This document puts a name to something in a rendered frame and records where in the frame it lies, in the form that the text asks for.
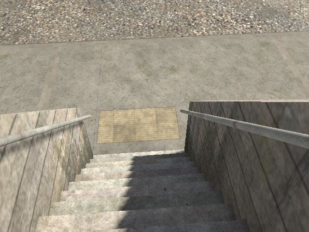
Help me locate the stairs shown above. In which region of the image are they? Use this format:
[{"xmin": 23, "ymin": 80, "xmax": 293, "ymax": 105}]
[{"xmin": 35, "ymin": 149, "xmax": 250, "ymax": 232}]

